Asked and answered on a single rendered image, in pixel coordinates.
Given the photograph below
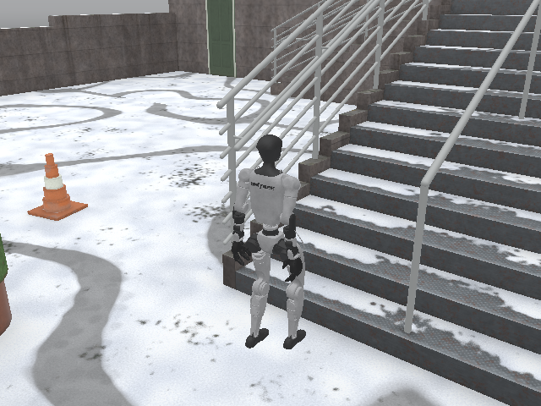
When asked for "stairs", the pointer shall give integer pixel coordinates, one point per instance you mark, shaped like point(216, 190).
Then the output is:
point(477, 312)

